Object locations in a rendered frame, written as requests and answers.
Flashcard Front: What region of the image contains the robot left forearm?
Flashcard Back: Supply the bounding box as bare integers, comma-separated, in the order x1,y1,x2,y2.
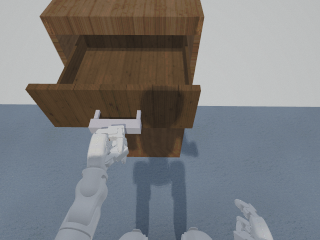
54,167,108,240

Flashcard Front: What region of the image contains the right robot shin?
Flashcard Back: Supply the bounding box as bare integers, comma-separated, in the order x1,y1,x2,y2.
188,227,198,231

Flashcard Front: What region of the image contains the drawer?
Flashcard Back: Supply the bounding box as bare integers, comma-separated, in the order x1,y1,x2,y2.
25,34,201,129

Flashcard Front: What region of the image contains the robot shin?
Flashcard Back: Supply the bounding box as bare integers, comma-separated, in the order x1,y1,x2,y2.
132,229,142,233
188,227,198,231

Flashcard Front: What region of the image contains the left robot shin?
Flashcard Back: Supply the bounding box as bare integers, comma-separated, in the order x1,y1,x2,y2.
132,229,142,233

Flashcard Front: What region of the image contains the cabinet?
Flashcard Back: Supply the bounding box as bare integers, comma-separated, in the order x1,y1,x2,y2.
39,0,205,158

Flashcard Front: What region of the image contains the left robot hand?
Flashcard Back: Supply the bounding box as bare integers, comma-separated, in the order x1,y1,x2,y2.
87,125,129,172

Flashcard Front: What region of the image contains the handle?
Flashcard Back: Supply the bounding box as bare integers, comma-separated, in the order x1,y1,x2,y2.
88,110,142,134

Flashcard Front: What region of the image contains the right robot hand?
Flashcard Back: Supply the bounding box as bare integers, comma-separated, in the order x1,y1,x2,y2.
233,199,273,240

